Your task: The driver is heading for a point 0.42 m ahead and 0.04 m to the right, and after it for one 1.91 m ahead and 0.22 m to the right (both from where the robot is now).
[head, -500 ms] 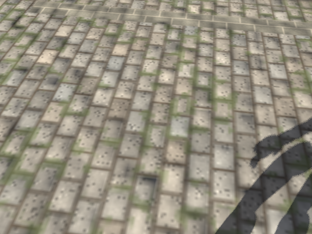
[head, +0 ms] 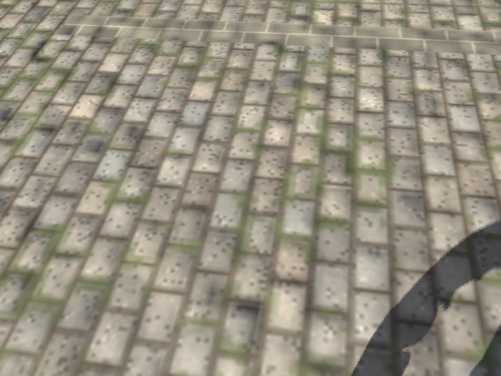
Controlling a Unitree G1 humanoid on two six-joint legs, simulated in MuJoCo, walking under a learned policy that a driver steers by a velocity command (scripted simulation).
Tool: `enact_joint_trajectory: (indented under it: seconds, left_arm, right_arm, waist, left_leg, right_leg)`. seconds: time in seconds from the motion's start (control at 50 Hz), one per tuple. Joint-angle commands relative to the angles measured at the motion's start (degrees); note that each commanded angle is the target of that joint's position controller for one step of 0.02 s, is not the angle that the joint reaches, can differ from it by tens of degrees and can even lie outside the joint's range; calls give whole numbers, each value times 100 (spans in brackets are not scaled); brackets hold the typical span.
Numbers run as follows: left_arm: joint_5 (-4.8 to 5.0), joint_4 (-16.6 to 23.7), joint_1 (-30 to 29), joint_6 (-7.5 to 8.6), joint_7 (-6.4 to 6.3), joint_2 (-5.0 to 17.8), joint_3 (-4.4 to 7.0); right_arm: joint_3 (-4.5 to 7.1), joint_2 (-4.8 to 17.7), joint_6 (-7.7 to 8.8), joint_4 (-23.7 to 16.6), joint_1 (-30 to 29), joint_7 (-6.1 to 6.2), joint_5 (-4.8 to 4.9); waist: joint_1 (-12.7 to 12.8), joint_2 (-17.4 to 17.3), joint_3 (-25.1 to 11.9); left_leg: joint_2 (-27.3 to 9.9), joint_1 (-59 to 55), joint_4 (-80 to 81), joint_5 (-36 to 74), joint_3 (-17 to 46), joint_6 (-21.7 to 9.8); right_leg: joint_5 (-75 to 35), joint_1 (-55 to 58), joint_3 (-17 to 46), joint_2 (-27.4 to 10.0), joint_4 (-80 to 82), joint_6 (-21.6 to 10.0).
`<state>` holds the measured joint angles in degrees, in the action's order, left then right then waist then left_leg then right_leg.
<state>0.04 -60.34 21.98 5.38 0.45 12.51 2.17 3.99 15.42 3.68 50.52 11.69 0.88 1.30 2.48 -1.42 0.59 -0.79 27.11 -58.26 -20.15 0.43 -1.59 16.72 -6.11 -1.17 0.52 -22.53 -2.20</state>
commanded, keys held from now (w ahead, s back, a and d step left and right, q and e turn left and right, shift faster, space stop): no key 0.30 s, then e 0.20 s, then w+e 0.32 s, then w+q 0.18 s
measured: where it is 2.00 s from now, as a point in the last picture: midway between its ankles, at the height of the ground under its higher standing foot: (306, 255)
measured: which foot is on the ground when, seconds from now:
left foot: up 0.00-0.20, down 0.22-0.62, up 0.64-1.00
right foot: down 0.00-0.26, up 0.28-0.60, down 0.62-1.00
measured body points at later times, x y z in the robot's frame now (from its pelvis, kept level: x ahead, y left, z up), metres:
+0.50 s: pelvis +0.10 +0.02 -0.01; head +0.12 +0.01 +0.44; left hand +0.18 +0.29 -0.15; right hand +0.22 -0.24 -0.14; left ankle +0.17 +0.12 -0.74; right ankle +0.08 -0.10 -0.71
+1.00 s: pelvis +0.23 -0.04 +0.00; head +0.24 -0.08 +0.45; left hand +0.25 +0.23 -0.11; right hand +0.37 -0.33 -0.12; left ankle +0.45 +0.10 -0.69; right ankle +0.09 -0.09 -0.74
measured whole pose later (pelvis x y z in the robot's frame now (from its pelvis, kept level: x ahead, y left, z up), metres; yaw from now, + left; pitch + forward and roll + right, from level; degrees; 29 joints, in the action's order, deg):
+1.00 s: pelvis +0.23 -0.04 +0.00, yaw -15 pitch +2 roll +3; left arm -0.1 -54.8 26.5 4.6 -1.4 11.8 2.8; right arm 4.6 17.1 4.7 52.0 -0.4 -1.2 1.4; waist 4.1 -2.8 -0.2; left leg -3.1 36.2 -35.0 4.1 0.3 0.0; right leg 16.0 4.2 4.4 0.8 -9.9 -3.9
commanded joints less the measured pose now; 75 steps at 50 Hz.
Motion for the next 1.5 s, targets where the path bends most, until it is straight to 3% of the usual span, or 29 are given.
enact_joint_trajectory:
  seconds: [0.02, 0.08, 0.2, 0.24, 0.26, 0.28, 0.32, 0.36, 0.5, 0.56, 0.6, 0.62, 0.64, 0.66, 0.68, 0.72, 0.78, 0.86, 1.06, 1.12, 1.16, 1.18, 1.2, 1.24, 1.26, 1.28, 1.36, 1.44, 1.5]
  left_arm:
    - [-46, 216, 48, -69, -94, 614, 30]
    - [-68, 213, 45, -177, -193, 866, 45]
    - [87, 173, -272, -207, -171, 920, 88]
    - [-106, 184, 57, -141, -146, 830, 74]
    - [-92, 17, 729, -167, -152, 279, -79]
    - [-14, 56, 348, -257, -159, 400, -51]
    - [139, 196, -158, -442, -225, 609, 54]
    - [86, 232, -271, -599, -324, 583, 101]
    - [64, 660, -658, -691, -298, 652, 211]
    - [54, 692, -406, -695, -201, 673, 273]
    - [24, 459, 156, -696, -136, 664, 338]
    - [36, 315, 627, -655, -141, 779, 389]
    - [48, 508, 664, -543, -160, 1283, 437]
    - [-116, 688, 410, -333, -113, 1468, 425]
    - [-150, 874, -132, -163, -141, 1419, 416]
    - [30, 969, -402, -52, -135, 1142, 351]
    - [57, 869, 181, -28, -155, 835, 268]
    - [16, 789, 569, -37, -215, 842, 264]
    - [-7, 568, 952, -111, -188, 914, 278]
    - [-19, 649, 685, -149, -215, 1124, 326]
    - [-73, 751, 412, -183, -238, 1214, 329]
    - [-218, 937, 347, -116, -243, 1032, 245]
    - [-91, 938, 956, 63, -118, 263, 25]
    - [289, 1314, -332, 397, -45, 1069, 172]
    - [226, 1396, -645, 453, -83, 1049, 174]
    - [74, 1432, -749, 423, -133, 1089, 249]
    - [-59, 1692, -701, 197, -159, 746, 236]
    - [-112, 2098, -1839, 181, -138, 525, 122]
    - [3, 2244, -2285, 225, -42, 544, 93]
  right_arm:
    - [16, 65, 32, -359, -439, -53, -42]
    - [-92, -120, -32, -469, -934, -77, -29]
    - [33, 382, -69, -273, -677, -78, -108]
    - [197, 1013, -51, -102, 25, 0, -216]
    - [132, 841, -121, 28, 317, 5, -259]
    - [5, 409, -159, 90, 345, -47, -180]
    - [-77, 352, -119, -13, -489, -66, -148]
    - [-88, 387, -74, -90, -1071, -23, -228]
    - [100, 833, -276, -52, -1052, 293, -168]
    - [173, 966, -317, -90, -1222, 280, 42]
    - [138, 741, -328, -150, -1443, 240, 122]
    - [69, 406, -336, -199, -1511, 187, 61]
    - [-22, 38, -297, -357, -1611, 99, 18]
    - [37, 293, -136, -634, -2125, 53, 84]
    - [121, 651, -8, -598, -1981, 38, 169]
    - [221, 868, 93, -280, -1594, 62, -67]
    - [202, 591, 174, -242, -1711, -16, -98]
    - [157, 405, 202, -242, -1828, -88, -58]
    - [-107, 240, 307, -669, -2740, -458, 71]
    - [11, 539, 307, -595, -2005, -518, 63]
    - [251, 978, 218, -144, -184, -428, 80]
    - [349, 1393, 136, 8, 864, -326, 16]
    - [331, 1418, 123, 44, 1007, -347, 23]
    - [184, 823, 120, -18, 488, -279, -13]
    - [143, 740, 179, -127, 66, -302, -38]
    - [99, 622, 219, -207, -172, -302, -68]
    - [85, 716, 196, -311, -225, -188, -22]
    - [176, 963, 121, -346, 152, -56, 18]
    - [147, 883, 66, -206, 699, -31, 61]
  waist:
    - [-64, 773, 140]
    - [14, 767, 64]
    - [-363, 721, -68]
    - [-437, -10, -826]
    - [-304, -868, -1681]
    - [-479, -979, -1616]
    - [-254, -475, -681]
    - [-21, -431, -264]
    - [-106, -519, -396]
    - [141, -606, -453]
    - [415, -321, -247]
    - [537, 616, -31]
    - [391, 1709, 272]
    - [382, 1501, 537]
    - [62, 1273, 777]
    - [-132, 771, 498]
    - [-9, 669, 159]
    - [109, 884, 97]
    - [490, 867, 867]
    - [-36, 1106, 193]
    - [-976, 991, -890]
    - [-1237, 56, -1680]
    - [-744, -1636, -2521]
    - [-960, -575, -1282]
    - [-686, 225, -698]
    - [-462, 414, -454]
    - [-48, 15, 46]
    - [-406, -109, 178]
    - [-692, -252, 27]
  left_leg:
    - [-192, 971, 573, 643, -134, 143]
    - [-20, 132, 1814, 1268, -339, 202]
    - [165, -1185, 3187, 2080, -253, -199]
    - [-689, -3043, 2951, 5295, 589, -633]
    - [-1688, -3986, 2901, 5695, 1598, -1522]
    - [-1970, -3561, 3457, 4898, 2267, -1792]
    - [-1685, -2289, 3966, 2582, 1825, -1382]
    - [-1393, -1279, 4352, 1553, 1239, -1059]
    - [-1583, -989, 4516, 999, 645, -1245]
    - [-1535, -616, 4673, -852, 425, -920]
    - [-1224, -49, 4049, -1615, -7, -524]
    - [-791, 520, 2555, -1750, -630, -167]
    - [-24, 1946, 609, -1490, -843, 197]
    - [96, 2459, 232, -1080, 189, 6]
    - [-93, 2540, 184, -374, 416, -95]
    - [-269, 2182, 564, 644, 416, -62]
    - [-173, 1852, 1148, 1564, 337, 61]
    - [-116, 1689, 1842, 2295, 196, 215]
    - [-125, 1606, 2840, 2074, -490, -146]
    - [359, 259, 2846, 1671, -794, -508]
    - [471, -2251, 2874, 1983, -595, -875]
    - [-736, -4091, 2717, 1787, 1172, -1270]
    - [-2094, -5754, 3648, 804, 4447, -2446]
    - [-1584, -4724, 4147, 616, 3356, -1852]
    - [-1334, -3623, 4337, 1272, 2763, -1722]
    - [-1123, -2881, 4430, 1743, 2348, -1643]
    - [-844, -1359, 4910, 2218, 1724, -1705]
    - [-255, -696, 4759, 2283, 1052, -1253]
    - [-419, -1103, 4572, 1900, 1208, -1094]
  right_leg:
    - [-4216, 760, 821, -1156, 764, -646]
    - [-4426, 298, 353, -964, 678, -591]
    - [-4235, 175, 574, -1093, -30, -505]
    - [-2696, -593, 280, -509, -1193, -58]
    - [-198, -1259, 118, -132, -2301, 263]
    - [2131, -1468, 327, 12, -3186, 463]
    - [2262, -1870, 464, -267, -3817, 513]
    - [1710, -1544, 495, -469, -3306, 563]
    - [841, -1277, -5, -393, -2707, 394]
    - [442, -616, -299, -293, -1890, 45]
    - [428, 120, -425, -85, -1094, -280]
    - [1421, 357, 508, -556, -118, -629]
    - [2955, 525, 3179, -1909, 983, -1318]
    - [3867, 98, 4564, -2187, 1970, -1699]
    - [3303, 68, 4238, -2129, 2007, -1470]
    - [1735, 323, 3048, -1670, 1637, -915]
    - [286, 715, 2253, -1309, 1525, -748]
    - [-606, 893, 1684, -1138, 1496, -656]
    - [-2259, 1382, 695, -1431, 1408, -676]
    - [-5687, 1565, 283, -1455, 425, -492]
    - [-6600, 735, -34, -1229, -1676, -195]
    - [-4176, -780, -163, -879, -3577, -8]
    - [1138, -2902, 320, 393, -5804, 412]
    - [752, -3867, 931, -232, -6088, 97]
    - [398, -3646, 832, -450, -5562, 73]
    - [239, -3301, 776, -608, -5074, 106]
    - [112, -2817, 574, -796, -3870, 395]
    - [-1732, -2215, 248, -374, -1667, 547]
    - [-2598, -1899, 250, -180, -884, 531]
